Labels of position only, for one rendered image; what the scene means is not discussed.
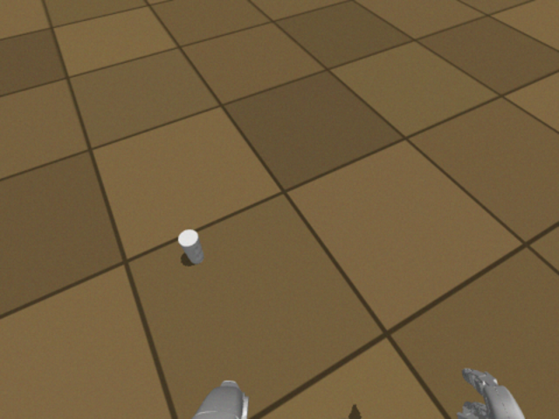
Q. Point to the cup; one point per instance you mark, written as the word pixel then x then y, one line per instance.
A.
pixel 189 241

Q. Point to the right robot hand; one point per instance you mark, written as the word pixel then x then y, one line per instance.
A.
pixel 500 404

